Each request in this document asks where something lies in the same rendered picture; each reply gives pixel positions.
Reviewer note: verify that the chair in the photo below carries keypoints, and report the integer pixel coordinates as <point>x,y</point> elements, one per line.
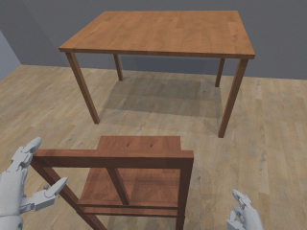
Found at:
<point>129,176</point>

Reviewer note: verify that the table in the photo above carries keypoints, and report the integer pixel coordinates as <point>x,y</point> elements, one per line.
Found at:
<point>191,34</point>

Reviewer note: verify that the robot right hand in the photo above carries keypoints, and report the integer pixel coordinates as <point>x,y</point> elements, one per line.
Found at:
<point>249,217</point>

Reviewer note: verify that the robot left hand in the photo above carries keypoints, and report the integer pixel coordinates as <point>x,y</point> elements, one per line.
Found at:
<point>12,183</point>

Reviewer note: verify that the left robot forearm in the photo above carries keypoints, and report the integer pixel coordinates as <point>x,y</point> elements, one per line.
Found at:
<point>11,222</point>

